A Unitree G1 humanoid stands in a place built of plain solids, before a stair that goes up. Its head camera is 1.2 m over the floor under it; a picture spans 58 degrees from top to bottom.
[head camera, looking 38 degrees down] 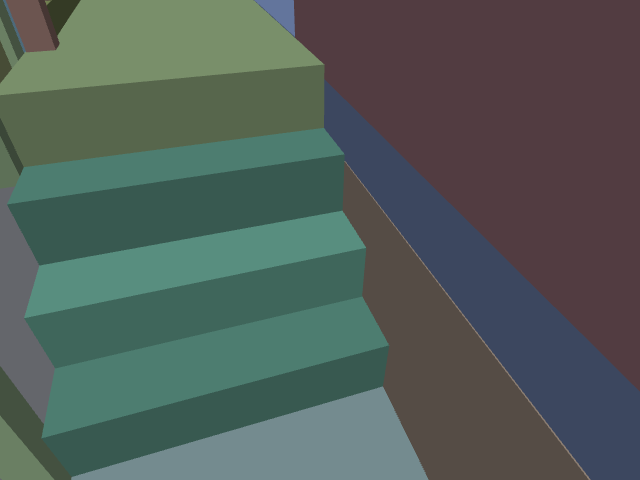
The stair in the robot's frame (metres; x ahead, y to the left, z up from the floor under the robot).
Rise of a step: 0.20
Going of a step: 0.20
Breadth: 0.90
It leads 18 degrees to the left of straight ahead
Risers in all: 4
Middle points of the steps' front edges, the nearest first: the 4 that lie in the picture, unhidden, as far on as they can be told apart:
0.65 0.23 0.20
0.85 0.29 0.41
1.04 0.35 0.61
1.23 0.41 0.81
